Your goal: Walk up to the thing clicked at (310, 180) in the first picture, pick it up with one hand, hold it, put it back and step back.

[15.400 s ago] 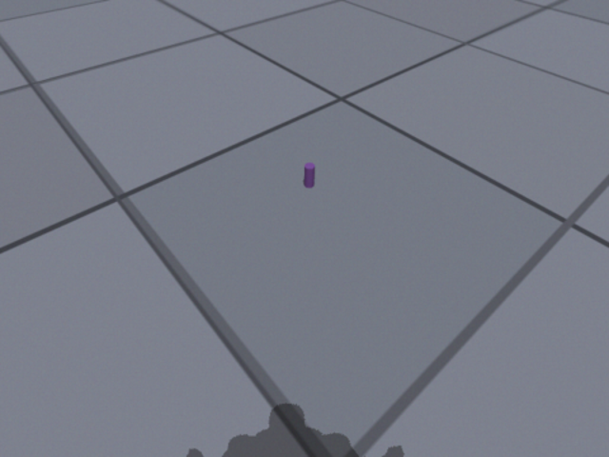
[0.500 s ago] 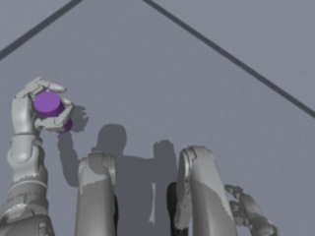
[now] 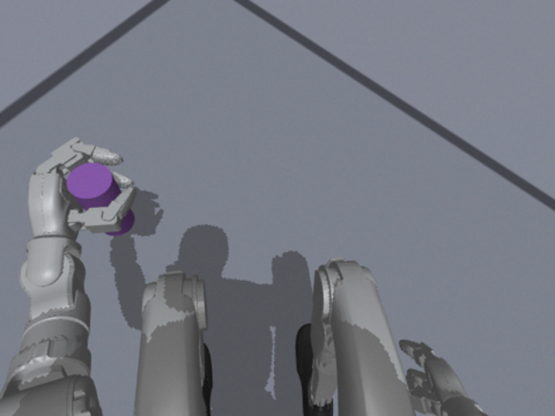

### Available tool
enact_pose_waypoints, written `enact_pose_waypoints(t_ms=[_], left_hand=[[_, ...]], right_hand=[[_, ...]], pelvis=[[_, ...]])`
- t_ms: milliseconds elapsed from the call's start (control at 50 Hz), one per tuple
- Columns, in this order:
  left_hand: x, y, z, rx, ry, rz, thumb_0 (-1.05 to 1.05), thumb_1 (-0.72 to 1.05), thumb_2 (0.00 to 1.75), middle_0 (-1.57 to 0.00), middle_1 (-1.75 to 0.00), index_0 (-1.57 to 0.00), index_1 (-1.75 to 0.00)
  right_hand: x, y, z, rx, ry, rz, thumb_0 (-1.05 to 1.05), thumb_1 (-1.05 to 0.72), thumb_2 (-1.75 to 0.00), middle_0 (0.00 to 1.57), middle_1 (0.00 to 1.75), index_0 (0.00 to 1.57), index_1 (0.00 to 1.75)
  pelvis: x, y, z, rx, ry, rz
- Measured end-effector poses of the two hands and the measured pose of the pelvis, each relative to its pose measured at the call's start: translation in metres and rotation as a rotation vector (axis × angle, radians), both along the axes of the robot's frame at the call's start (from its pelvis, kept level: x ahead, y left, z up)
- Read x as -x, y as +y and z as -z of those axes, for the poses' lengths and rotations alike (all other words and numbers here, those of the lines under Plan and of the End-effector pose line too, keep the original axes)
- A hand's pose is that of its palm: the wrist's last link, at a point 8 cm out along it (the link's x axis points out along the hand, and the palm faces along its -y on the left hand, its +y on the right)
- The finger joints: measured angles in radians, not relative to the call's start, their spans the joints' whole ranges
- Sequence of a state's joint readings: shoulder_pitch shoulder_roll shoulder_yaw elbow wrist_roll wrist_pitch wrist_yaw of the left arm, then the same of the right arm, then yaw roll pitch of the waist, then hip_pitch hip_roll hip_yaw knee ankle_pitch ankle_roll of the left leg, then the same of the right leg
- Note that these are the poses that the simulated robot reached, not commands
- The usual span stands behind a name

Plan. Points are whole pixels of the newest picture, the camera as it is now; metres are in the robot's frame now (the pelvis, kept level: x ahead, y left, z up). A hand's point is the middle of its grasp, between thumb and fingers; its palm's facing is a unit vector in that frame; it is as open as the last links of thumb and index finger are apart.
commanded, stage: lift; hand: left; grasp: from the side
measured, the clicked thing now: (105, 202) +0.42 +0.23 -0.06
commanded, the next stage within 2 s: hold in 1.92 s
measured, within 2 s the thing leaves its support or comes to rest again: neither
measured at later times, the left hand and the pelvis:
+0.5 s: hand (73, 172) +0.40 +0.21 +0.09, palm faces +0.07 -1.00 -0.04, open 7.3 cm; pelvis +0.01 +0.00 +0.09, yaw +1 degrees
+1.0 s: hand out of the picture +0.40 +0.20 +0.27, palm faces +0.10 -0.99 -0.03, open 7.3 cm; pelvis +0.05 +0.00 +0.24, yaw +2 degrees
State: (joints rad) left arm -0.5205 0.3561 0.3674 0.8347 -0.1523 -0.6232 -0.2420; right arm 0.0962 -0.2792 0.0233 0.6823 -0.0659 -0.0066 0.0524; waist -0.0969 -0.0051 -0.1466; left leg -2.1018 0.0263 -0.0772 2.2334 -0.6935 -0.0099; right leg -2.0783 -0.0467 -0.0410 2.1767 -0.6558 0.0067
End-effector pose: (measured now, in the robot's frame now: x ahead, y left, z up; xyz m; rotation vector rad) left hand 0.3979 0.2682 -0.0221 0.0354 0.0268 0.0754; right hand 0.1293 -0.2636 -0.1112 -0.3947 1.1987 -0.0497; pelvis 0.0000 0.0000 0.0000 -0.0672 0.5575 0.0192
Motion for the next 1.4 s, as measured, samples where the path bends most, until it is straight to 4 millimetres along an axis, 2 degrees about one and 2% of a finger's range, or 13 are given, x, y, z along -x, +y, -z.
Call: enact_pose_waypoints(t_ms=[100, 220, 400, 620, 800, 900, 1060, 1200, 1400], left_hand=[[0.003, -0.001, -0.01, 0.002, 0.007, 0.017, 0.06, 0.0, 1.06, -0.95, -1.02, -0.86, -1.02], [0.01, -0.001, -0.032, 0.012, 0.001, 0.006, 0.06, 0.0, 1.06, -0.95, -1.02, -0.86, -1.02], [0.019, -0.006, -0.079, 0.011, 0.005, 0.008, 0.06, 0.0, 1.06, -0.95, -1.02, -0.86, -1.02], [0.023, -0.011, -0.161, -0.008, 0.004, -0.008, 0.06, 0.01, 1.05, -0.94, -1.02, -0.86, -1.02], [0.032, -0.021, -0.229, 0.0, 0.034, -0.013, 0.06, 0.01, 1.05, -0.94, -1.02, -0.85, -1.02], [0.032, -0.019, -0.264, 0.013, 0.02, -0.039, 0.06, 0.01, 1.05, -0.94, -1.02, -0.85, -1.02], [0.025, -0.018, -0.304, 0.006, 0.017, -0.017, 0.06, 0.01, 1.05, -0.94, -1.03, -0.85, -1.02], [0.027, -0.019, -0.329, 0.016, 0.023, -0.01, 0.06, 0.01, 1.05, -0.93, -1.03, -0.85, -1.02], [0.025, -0.021, -0.359, 0.015, 0.014, -0.019, 0.06, 0.01, 1.05, -0.93, -1.03, -0.85, -1.02]], right_hand=[[-0.003, 0.0, -0.008, -0.005, -0.016, 0.014, 0.01, -0.92, -0.9, 0.21, 0.3, 0.2, 0.3], [-0.013, 0.003, -0.024, -0.016, -0.052, 0.022, 0.01, -0.92, -0.9, 0.21, 0.3, 0.2, 0.3], [-0.038, 0.009, -0.061, -0.035, -0.127, 0.032, 0.01, -0.91, -0.9, 0.21, 0.3, 0.2, 0.3], [-0.063, 0.018, -0.122, -0.064, -0.191, 0.054, 0.01, -0.89, -0.89, 0.21, 0.3, 0.2, 0.3], [-0.076, 0.024, -0.187, -0.08, -0.239, 0.075, 0.01, -0.89, -0.89, 0.21, 0.3, 0.2, 0.3], [-0.08, 0.027, -0.223, -0.078, -0.266, 0.075, 0.01, -0.89, -0.89, 0.21, 0.3, 0.2, 0.3], [-0.079, 0.026, -0.266, -0.068, -0.287, 0.075, 0.01, -0.88, -0.89, 0.21, 0.3, 0.2, 0.3], [-0.074, 0.027, -0.29, -0.072, -0.268, 0.078, 0.01, -0.89, -0.89, 0.21, 0.3, 0.2, 0.3], [-0.072, 0.034, -0.311, -0.088, -0.254, 0.075, 0.01, -0.89, -0.89, 0.21, 0.3, 0.2, 0.3]], pelvis=[[-0.002, 0.0, -0.008, -0.003, 0.006, -0.002], [-0.003, -0.001, -0.025, -0.007, 0.012, -0.004], [-0.009, 0.0, -0.062, -0.01, 0.018, -0.007], [-0.021, 0.0, -0.123, -0.016, -0.012, -0.013], [-0.038, 0.001, -0.184, -0.019, -0.076, -0.017], [-0.046, 0.001, -0.214, -0.02, -0.121, -0.023], [-0.054, 0.003, -0.25, -0.022, -0.188, -0.028], [-0.06, 0.006, -0.275, -0.027, -0.233, -0.027], [-0.068, 0.006, -0.3, -0.036, -0.293, -0.028]])
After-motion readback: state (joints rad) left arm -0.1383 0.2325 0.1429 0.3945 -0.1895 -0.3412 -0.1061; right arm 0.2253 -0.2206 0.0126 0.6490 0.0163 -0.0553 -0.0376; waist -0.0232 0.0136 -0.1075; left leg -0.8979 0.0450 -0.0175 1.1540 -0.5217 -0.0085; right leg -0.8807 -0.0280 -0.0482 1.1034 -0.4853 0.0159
